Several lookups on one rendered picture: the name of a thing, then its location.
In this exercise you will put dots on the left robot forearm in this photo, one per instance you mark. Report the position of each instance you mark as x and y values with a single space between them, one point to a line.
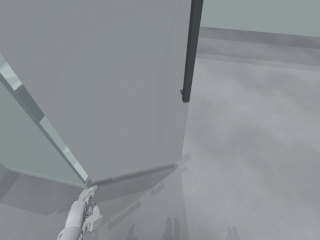
71 233

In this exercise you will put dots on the left robot hand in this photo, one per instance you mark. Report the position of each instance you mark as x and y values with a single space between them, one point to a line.
78 215

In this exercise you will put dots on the handle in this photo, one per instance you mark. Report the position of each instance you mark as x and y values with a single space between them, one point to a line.
192 42

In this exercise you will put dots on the fridge door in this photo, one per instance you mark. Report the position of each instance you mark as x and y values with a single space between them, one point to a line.
107 74

